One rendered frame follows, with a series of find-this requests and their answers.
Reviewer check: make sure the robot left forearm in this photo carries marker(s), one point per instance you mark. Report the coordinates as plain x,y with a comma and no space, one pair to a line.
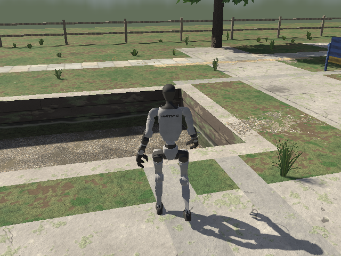
143,144

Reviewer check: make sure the robot right forearm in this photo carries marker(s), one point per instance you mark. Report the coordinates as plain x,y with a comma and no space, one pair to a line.
194,136

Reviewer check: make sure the left robot hand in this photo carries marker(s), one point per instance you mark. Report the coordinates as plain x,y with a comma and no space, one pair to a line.
139,160

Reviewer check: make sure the left robot upper arm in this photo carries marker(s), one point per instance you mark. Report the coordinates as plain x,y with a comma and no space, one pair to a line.
150,122

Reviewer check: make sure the right robot upper arm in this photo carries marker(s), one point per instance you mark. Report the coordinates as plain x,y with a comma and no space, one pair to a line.
189,120

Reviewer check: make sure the left robot foot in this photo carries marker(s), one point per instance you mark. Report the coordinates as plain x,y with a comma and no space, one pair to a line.
159,210

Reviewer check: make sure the right robot shin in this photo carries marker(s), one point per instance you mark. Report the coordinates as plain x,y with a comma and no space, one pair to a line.
186,195

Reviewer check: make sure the right robot hand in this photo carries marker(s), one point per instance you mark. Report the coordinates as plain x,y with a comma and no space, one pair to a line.
194,146

